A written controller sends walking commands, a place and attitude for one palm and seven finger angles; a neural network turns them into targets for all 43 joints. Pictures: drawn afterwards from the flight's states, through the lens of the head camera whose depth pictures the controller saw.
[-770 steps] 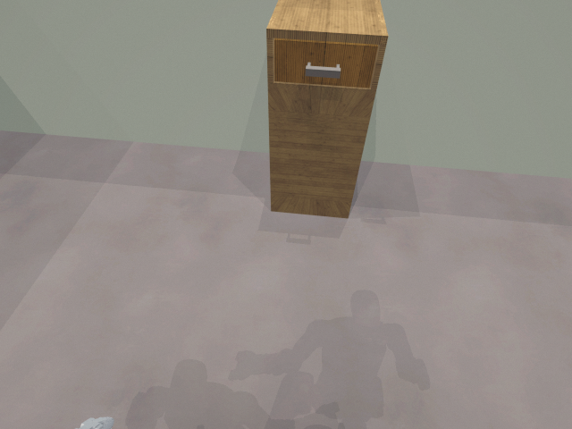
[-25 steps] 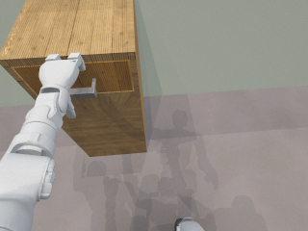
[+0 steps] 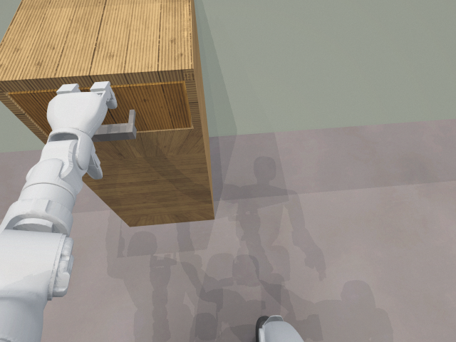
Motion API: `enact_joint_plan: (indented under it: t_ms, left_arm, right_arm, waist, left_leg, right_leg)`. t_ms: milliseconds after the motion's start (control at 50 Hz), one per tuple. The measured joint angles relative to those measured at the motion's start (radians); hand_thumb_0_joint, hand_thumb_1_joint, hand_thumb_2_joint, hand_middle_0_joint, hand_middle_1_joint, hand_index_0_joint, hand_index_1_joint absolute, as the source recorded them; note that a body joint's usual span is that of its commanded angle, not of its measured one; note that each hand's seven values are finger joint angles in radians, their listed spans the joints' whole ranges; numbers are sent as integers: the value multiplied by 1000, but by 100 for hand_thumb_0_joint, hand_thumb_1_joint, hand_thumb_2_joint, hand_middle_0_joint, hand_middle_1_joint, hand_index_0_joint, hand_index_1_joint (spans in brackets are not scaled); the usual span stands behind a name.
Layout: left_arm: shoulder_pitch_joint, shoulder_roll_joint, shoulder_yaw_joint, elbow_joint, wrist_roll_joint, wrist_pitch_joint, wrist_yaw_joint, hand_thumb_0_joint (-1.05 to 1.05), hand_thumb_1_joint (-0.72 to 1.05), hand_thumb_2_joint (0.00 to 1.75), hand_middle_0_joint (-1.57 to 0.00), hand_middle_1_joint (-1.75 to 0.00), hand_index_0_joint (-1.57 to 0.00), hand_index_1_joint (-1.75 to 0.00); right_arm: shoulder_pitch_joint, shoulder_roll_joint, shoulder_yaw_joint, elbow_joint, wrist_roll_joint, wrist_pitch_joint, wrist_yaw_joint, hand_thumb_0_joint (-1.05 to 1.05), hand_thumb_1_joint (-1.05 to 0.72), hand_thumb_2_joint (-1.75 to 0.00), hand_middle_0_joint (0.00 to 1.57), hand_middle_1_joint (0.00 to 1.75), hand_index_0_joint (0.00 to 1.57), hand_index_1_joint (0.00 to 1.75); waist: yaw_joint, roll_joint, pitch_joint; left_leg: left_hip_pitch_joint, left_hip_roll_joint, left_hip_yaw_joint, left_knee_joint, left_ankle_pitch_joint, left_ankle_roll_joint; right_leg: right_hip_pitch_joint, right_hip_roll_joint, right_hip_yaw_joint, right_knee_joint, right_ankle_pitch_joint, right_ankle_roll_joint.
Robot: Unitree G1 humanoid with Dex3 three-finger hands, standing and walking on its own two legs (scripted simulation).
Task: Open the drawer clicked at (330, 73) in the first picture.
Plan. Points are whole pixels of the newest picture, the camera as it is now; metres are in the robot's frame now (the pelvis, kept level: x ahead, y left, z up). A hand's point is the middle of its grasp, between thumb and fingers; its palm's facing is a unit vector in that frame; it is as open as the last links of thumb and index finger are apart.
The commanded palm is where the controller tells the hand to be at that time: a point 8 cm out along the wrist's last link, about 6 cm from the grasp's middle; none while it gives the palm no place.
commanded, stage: lower the fingers behind the handle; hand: left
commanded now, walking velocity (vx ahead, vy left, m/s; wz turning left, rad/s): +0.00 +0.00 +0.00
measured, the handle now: (108, 124) +0.54 +0.22 +0.00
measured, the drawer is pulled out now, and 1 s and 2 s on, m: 0.00 0.00 0.00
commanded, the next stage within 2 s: lift the fingers back up to retry in 1.38 s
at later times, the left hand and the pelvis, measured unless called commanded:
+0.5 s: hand (99, 141) +0.49 +0.23 +0.01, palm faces -0.06 +0.01 -1.00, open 13.8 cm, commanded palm +0.48 +0.23 +0.06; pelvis -0.01 +0.01 -0.01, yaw +0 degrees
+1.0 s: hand (101, 140) +0.50 +0.23 +0.00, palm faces -0.04 +0.04 -1.00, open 13.8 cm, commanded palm +0.48 +0.24 +0.03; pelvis -0.02 +0.00 -0.03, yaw +0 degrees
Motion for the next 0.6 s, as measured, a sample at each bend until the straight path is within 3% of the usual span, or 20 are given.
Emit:
enact_joint_plan:
  t_ms: [340, 600]
  left_arm:
    - [-11, -9, 4, 29, 13, -6, 35, 0, -49, 30, -32, -120, -32, -120]
    - [-41, -15, -14, 58, 15, 26, 66, 0, -49, 30, -32, -123, -32, -120]
  right_arm:
    - [0, 8, 1, 14, -16, -9, 14, 1, -90, -90, 20, 30, 20, 30]
    - [6, 13, 7, 24, -19, -10, 24, 1, -90, -90, 20, 30, 20, 30]
  waist:
    - [-13, 1, -18]
    - [-17, 9, -28]
  left_leg:
    - [-87, -2, -6, 77, -28, 4]
    - [-150, -4, -8, 138, -52, 9]
  right_leg:
    - [-78, -4, -2, 59, -18, 4]
    - [-137, -8, 0, 110, -35, 9]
